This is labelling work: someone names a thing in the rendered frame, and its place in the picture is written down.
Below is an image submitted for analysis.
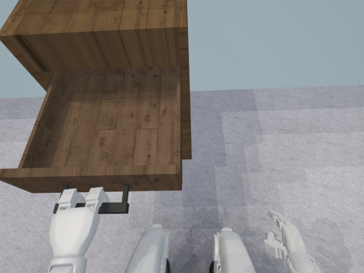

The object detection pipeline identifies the robot left hand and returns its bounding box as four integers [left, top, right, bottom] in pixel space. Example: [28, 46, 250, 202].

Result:
[49, 187, 110, 257]

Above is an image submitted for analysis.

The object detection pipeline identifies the left robot thigh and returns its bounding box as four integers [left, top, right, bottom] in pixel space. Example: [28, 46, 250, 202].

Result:
[124, 227, 170, 273]

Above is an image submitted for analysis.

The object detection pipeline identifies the robot right forearm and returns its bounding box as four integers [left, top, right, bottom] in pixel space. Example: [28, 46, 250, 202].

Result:
[286, 250, 321, 273]

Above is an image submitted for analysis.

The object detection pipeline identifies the robot left forearm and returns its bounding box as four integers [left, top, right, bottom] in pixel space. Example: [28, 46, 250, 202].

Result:
[48, 255, 87, 273]

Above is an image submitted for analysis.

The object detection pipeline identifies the cabinet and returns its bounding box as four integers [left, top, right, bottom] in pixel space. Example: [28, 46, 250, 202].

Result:
[0, 0, 192, 160]

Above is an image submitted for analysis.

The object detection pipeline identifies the robot thigh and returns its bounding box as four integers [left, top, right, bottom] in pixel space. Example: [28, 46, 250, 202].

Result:
[124, 227, 170, 273]
[213, 231, 256, 273]

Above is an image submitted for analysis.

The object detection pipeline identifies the handle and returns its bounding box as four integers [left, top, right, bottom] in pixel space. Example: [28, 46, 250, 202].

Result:
[53, 183, 130, 214]

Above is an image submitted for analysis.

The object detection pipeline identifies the drawer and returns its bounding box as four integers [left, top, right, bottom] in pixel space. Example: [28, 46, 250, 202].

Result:
[0, 65, 183, 193]

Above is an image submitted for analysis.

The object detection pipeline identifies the right robot thigh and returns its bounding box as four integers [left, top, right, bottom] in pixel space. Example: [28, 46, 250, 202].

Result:
[213, 231, 256, 273]

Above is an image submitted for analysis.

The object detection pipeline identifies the robot right hand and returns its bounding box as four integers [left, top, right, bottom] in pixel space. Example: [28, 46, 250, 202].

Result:
[264, 210, 307, 261]

